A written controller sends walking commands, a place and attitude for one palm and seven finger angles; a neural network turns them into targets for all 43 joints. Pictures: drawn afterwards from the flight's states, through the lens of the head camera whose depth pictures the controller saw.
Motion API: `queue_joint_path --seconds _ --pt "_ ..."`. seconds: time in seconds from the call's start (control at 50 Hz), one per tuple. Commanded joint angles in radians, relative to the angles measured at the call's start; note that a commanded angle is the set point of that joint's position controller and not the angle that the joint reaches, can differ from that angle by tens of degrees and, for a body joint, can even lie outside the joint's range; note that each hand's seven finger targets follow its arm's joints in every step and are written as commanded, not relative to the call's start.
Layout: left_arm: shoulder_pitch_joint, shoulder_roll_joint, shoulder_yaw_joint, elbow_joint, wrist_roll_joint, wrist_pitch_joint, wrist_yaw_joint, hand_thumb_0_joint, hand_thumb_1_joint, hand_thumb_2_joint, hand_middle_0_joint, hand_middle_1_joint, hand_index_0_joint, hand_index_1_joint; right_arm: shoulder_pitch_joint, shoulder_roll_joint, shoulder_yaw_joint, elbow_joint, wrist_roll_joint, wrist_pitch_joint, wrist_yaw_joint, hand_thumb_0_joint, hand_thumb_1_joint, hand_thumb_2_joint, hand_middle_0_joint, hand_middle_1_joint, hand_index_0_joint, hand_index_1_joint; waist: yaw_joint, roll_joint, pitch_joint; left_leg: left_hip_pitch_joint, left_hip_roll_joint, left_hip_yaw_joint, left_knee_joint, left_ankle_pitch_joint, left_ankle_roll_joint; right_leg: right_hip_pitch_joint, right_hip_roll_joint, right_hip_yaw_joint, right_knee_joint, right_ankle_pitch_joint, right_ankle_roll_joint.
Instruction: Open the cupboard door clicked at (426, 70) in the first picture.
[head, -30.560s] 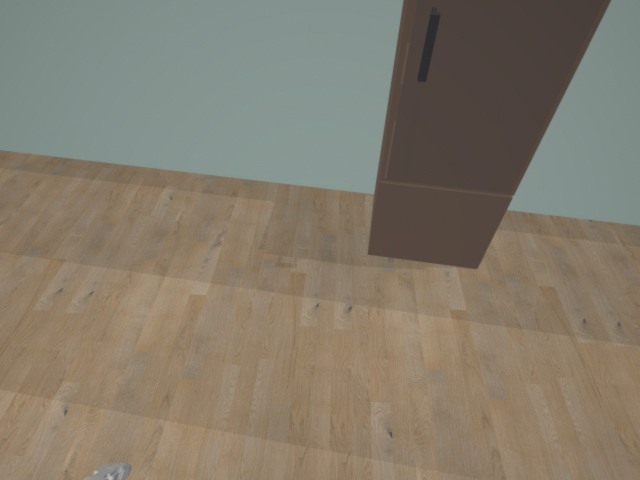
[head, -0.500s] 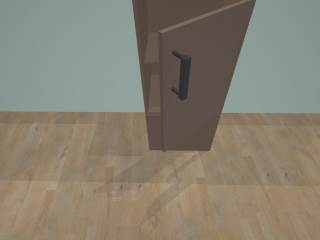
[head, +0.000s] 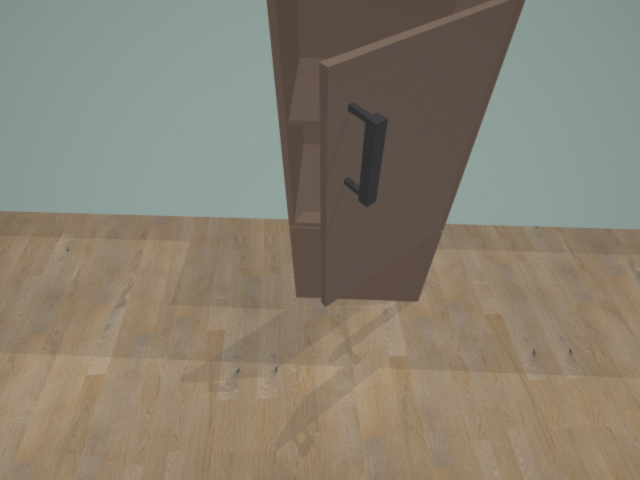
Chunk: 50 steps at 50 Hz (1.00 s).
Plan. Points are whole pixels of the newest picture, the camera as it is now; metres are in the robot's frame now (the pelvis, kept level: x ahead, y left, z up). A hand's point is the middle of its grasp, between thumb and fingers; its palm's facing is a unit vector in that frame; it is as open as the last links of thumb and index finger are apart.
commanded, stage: look to check the result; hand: left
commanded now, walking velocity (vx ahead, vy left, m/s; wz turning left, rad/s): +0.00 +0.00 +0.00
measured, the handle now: (361, 156) +0.55 -0.03 +0.10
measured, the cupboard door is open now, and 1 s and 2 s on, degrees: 40 40 40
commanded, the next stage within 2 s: walk to a spot facing it in 0.36 s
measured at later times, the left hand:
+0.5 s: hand out of the picture +0.00 +0.16 -0.18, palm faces +0.07 -0.98 -0.18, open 7.4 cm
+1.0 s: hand out of the picture +0.09 +0.18 -0.16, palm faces -0.15 -0.94 -0.29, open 7.4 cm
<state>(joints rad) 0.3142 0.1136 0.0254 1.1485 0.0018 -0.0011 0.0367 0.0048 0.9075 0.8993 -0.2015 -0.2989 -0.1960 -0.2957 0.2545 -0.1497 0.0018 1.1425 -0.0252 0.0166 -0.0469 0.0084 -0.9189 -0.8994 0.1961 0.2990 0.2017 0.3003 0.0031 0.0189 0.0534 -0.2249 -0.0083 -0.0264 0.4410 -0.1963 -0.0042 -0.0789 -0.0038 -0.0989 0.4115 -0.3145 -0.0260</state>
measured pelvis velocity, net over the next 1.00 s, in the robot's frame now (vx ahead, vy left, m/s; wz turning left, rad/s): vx -0.01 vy -0.02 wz -0.24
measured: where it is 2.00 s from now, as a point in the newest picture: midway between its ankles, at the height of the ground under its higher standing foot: outside the picture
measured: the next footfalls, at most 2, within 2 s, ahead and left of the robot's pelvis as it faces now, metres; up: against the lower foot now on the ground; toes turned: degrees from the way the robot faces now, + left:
left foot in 1.60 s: +0.13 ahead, +0.06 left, +0.00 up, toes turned -36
right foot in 2.00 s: -0.04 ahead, -0.13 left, +0.00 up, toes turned -53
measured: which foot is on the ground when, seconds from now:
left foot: down 0.00-1.00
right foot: down 0.00-1.00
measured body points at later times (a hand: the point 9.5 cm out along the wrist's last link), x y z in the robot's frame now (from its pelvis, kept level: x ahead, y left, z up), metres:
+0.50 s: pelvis +0.01 +0.00 +0.00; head +0.03 -0.01 +0.45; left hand +0.00 +0.21 -0.16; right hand +0.01 -0.23 -0.16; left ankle +0.03 +0.12 -0.74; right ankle -0.06 -0.09 -0.74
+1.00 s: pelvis -0.01 -0.02 -0.01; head +0.04 -0.06 +0.43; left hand +0.10 +0.23 -0.14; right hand -0.01 -0.27 -0.18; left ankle +0.03 +0.12 -0.74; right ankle -0.06 -0.10 -0.72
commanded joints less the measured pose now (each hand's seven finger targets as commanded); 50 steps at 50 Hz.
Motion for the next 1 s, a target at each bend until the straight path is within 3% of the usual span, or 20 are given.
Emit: queue_joint_path --seconds 0.0,0.06,0.14,0.46,0.56,0.68,0.72,0.74,0.76,0.78,0.8,0.82,0.84,0.88,0.94,0.96,0.98 --pt "0.083 0.097 0.014 -0.017 0.001 -0.015 0.005 0.0 0.9 0.9 -0.2 -0.3 -0.2 -0.3 0.058 -0.074 -0.007 -0.02 0.004 -0.013 -0.001 0.0 -0.9 -0.9 0.2 0.3 0.2 0.3 -0.007 -0.017 0.01 0.045 0.08 -0.056 -0.04 0.212 0.036 -0.059 -0.112 0.095 -0.09 0.218 -0.013" --pt "0.089 0.1 0.012 -0.016 0.001 -0.015 0.006 0.0 0.9 0.9 -0.2 -0.3 -0.2 -0.3 0.054 -0.075 -0.006 -0.018 0.005 -0.013 -0.001 0.0 -0.9 -0.9 0.2 0.3 0.2 0.3 -0.006 -0.042 0.014 0.048 0.08 -0.054 -0.038 0.222 0.036 -0.053 -0.113 0.092 -0.088 0.247 -0.012" --pt "0.088 0.102 0.012 -0.015 0.001 -0.013 0.006 0.0 0.9 0.9 -0.2 -0.3 -0.2 -0.3 0.05 -0.076 -0.005 -0.016 0.005 -0.013 -0.001 0.0 -0.9 -0.9 0.2 0.3 0.2 0.3 -0.005 -0.019 0.03 0.043 0.079 -0.053 -0.045 0.204 0.035 -0.057 -0.113 0.095 -0.097 0.222 -0.012" --pt "0.081 0.106 0.014 -0.02 0.001 -0.016 0.006 0.0 0.9 0.9 -0.2 -0.3 -0.2 -0.3 0.052 -0.077 -0.006 -0.013 0.005 -0.017 -0.003 0.0 -0.9 -0.9 0.2 0.3 0.2 0.3 -0.003 -0.028 0.016 0.051 0.079 -0.047 -0.043 0.238 0.034 -0.025 -0.113 0.087 -0.095 0.285 -0.01" --pt "0.055 0.136 0.042 -0.049 0.007 0.008 0.004 0.0 0.9 0.9 -0.2 -0.3 -0.2 -0.3 0.042 -0.098 -0.03 -0.03 0.003 0.004 -0.014 0.0 -0.9 -0.9 0.2 0.3 0.2 0.3 -0.007 -0.032 0.038 0.031 0.1 0.004 0.023 0.174 0.023 -0.073 -0.123 0.139 -0.058 0.322 -0.029" --pt "0.016 0.173 0.073 -0.104 0.014 0.027 -0.008 0.0 0.9 0.9 -0.2 -0.3 -0.2 -0.3 0.014 -0.119 -0.058 -0.097 0.002 0.012 -0.018 0.0 -0.9 -0.9 0.2 0.3 0.2 0.3 -0.011 -0.057 0.001 0.017 0.113 0.06 0.099 0.113 0.008 -0.117 -0.135 0.215 0.009 0.374 -0.058" --pt "-0.009 0.173 0.078 -0.126 0.013 0.033 -0.014 0.0 0.9 0.9 -0.2 -0.3 -0.2 -0.3 0.011 -0.137 -0.063 -0.115 0.002 0.012 -0.02 0.0 -0.9 -0.9 0.2 0.3 0.2 0.3 -0.013 -0.005 0.003 0.038 0.145 0.035 0.064 0.11 0.02 -0.167 -0.096 0.202 0.052 0.326 -0.044" --pt "-0.027 0.171 0.08 -0.142 0.013 0.036 -0.017 0.0 0.9 0.9 -0.2 -0.3 -0.2 -0.3 0.021 -0.149 -0.07 -0.121 0.0 0.01 -0.022 0.0 -0.9 -0.9 0.2 0.3 0.2 0.3 -0.021 0.036 0.008 0.05 0.18 -0.009 0.021 0.117 0.039 -0.202 -0.064 0.181 0.096 0.282 -0.029" --pt "-0.035 0.159 0.079 -0.157 0.012 0.038 -0.022 0.0 0.9 0.9 -0.2 -0.3 -0.2 -0.3 0.028 -0.176 -0.075 -0.13 -0.004 0.008 -0.024 0.0 -0.9 -0.9 0.2 0.3 0.2 0.3 -0.022 0.105 0.008 0.078 0.236 -0.074 -0.029 0.114 0.075 -0.258 -0.023 0.148 0.167 0.192 -0.011" --pt "-0.043 0.14 0.078 -0.169 0.012 0.041 -0.027 0.0 0.9 0.9 -0.2 -0.3 -0.2 -0.3 0.043 -0.201 -0.081 -0.135 -0.006 0.005 -0.026 0.0 -0.9 -0.9 0.2 0.3 0.2 0.3 -0.025 0.194 -0.006 0.103 0.318 -0.148 -0.094 0.132 0.128 -0.308 0.014 0.103 0.294 0.006 0.005" --pt "-0.072 0.136 0.077 -0.187 0.015 0.047 -0.03 0.0 0.9 0.9 -0.2 -0.3 -0.2 -0.3 0.062 -0.209 -0.085 -0.14 -0.01 0.001 -0.026 0.0 -0.9 -0.9 0.2 0.3 0.2 0.3 -0.037 0.233 -0.011 0.111 0.387 -0.187 -0.154 0.149 0.18 -0.361 0.016 0.086 0.466 -0.221 0.016" --pt "-0.09 0.134 0.078 -0.2 0.018 0.05 -0.036 0.0 0.9 0.9 -0.2 -0.3 -0.2 -0.3 0.065 -0.211 -0.08 -0.149 -0.011 -0.001 -0.025 0.0 -0.9 -0.9 0.2 0.3 0.2 0.3 -0.032 0.213 -0.022 0.113 0.412 -0.199 -0.163 0.137 0.208 -0.375 -0.008 0.109 0.553 -0.276 0.015" --pt "-0.1 0.144 0.081 -0.209 0.02 0.052 -0.042 0.0 0.9 0.9 -0.2 -0.3 -0.2 -0.3 0.043 -0.217 -0.08 -0.164 -0.013 -0.004 -0.023 0.0 -0.9 -0.9 0.2 0.3 0.2 0.3 -0.026 0.179 -0.018 0.076 0.422 -0.174 -0.172 0.119 0.208 -0.383 -0.024 0.122 0.592 -0.272 0.02" --pt "-0.103 0.127 0.079 -0.217 0.019 0.048 -0.053 0.0 0.9 0.9 -0.2 -0.3 -0.2 -0.3 -0.032 -0.227 -0.084 -0.198 -0.016 -0.007 -0.017 0.0 -0.9 -0.9 0.2 0.3 0.2 0.3 0.005 0.132 -0.028 0.065 0.387 -0.068 -0.139 0.174 0.174 -0.361 -0.043 0.116 0.55 -0.208 0.026" --pt "-0.041 0.131 0.079 -0.215 0.013 0.041 -0.058 0.0 0.9 0.9 -0.2 -0.3 -0.2 -0.3 -0.091 -0.242 -0.093 -0.23 -0.016 -0.003 -0.008 0.0 -0.9 -0.9 0.2 0.3 0.2 0.3 0.038 0.114 -0.081 0.031 0.355 0.032 -0.049 0.181 0.125 -0.221 -0.031 0.068 0.351 -0.14 0.029" --pt "-0.013 0.141 0.082 -0.207 0.015 0.038 -0.057 0.0 0.9 0.9 -0.2 -0.3 -0.2 -0.3 -0.101 -0.244 -0.095 -0.237 -0.012 0.001 -0.004 0.0 -0.9 -0.9 0.2 0.3 0.2 0.3 0.053 0.091 -0.084 0.017 0.33 0.074 0.016 0.154 0.097 -0.168 -0.02 0.046 0.242 -0.052 0.032" --pt "0.036 0.172 0.09 -0.194 0.019 0.033 -0.054 0.0 0.9 0.9 -0.2 -0.3 -0.2 -0.3 -0.119 -0.236 -0.097 -0.244 -0.004 0.005 0.0 0.0 -0.9 -0.9 0.2 0.3 0.2 0.3 0.083 0.014 -0.095 -0.037 0.286 0.12 0.129 0.066 0.052 -0.077 -0.023 0.051 0.081 0.099 0.034"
